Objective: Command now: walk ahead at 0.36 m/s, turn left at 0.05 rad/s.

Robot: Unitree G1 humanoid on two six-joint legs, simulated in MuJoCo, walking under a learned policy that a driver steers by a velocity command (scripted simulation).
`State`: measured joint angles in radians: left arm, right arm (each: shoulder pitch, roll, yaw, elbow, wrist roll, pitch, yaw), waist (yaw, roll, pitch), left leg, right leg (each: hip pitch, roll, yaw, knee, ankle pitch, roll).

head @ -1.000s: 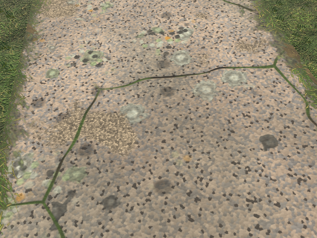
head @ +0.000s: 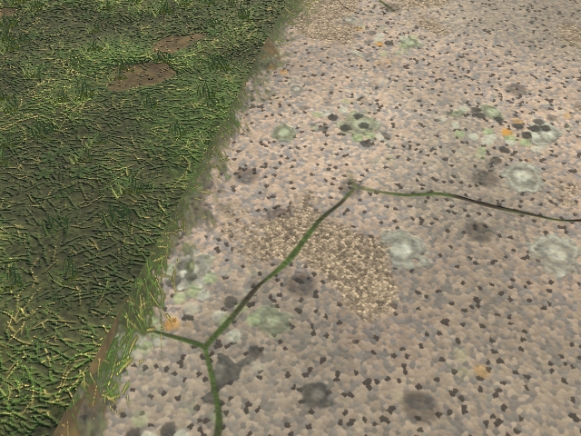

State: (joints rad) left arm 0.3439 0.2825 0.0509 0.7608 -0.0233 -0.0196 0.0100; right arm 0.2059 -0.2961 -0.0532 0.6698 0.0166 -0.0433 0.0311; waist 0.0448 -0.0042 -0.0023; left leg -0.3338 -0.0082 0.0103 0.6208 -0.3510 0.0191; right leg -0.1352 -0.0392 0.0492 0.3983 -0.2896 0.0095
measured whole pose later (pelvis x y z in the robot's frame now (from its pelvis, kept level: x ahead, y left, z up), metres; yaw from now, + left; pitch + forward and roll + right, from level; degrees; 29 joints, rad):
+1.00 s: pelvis +0.52 -0.04 -0.01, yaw -25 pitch +2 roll -1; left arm 0.37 0.31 0.06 0.73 -0.03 -0.03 0.01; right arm 0.06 -0.29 -0.02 0.63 0.00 -0.11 0.01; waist 0.09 0.04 0.01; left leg -0.48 0.00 -0.09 0.47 -0.04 -0.03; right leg -0.10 0.14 0.23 0.50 -0.41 -0.07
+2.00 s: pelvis +0.93 -0.35 -0.02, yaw -31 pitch +2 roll -2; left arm 0.25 0.28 0.06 0.79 -0.01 -0.03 0.04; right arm 0.14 -0.27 -0.04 0.70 0.00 -0.05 0.06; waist 0.04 0.03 0.03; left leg -0.52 0.02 0.03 0.56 -0.03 0.04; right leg -0.02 0.03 -0.19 0.43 -0.42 -0.03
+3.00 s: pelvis +0.98 -0.40 -0.01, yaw +4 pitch +2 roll -1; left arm 0.15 0.33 0.09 0.74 0.00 0.02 0.03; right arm 0.17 -0.29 -0.07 0.59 -0.01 0.04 0.00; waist 0.01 -0.05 0.05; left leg -0.29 -0.02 -0.02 0.53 -0.27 0.04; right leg -0.48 -0.06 -0.02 1.04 -0.51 0.07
